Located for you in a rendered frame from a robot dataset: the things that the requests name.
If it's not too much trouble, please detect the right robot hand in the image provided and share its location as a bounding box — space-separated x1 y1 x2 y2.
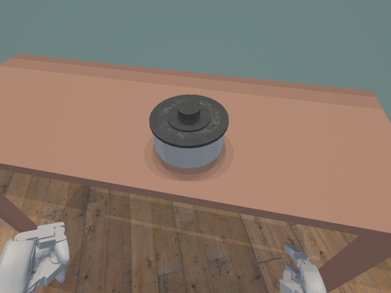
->
280 243 327 293

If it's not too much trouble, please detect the table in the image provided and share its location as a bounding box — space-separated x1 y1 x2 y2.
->
0 54 391 293

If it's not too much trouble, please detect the left robot hand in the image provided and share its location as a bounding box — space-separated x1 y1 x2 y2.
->
0 222 70 293

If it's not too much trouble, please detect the lid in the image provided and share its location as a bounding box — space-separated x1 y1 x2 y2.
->
149 95 229 148

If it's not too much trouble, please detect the knob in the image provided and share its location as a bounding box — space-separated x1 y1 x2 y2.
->
177 100 200 120

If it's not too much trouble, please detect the pot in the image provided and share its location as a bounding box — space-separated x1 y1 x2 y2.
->
153 133 225 168

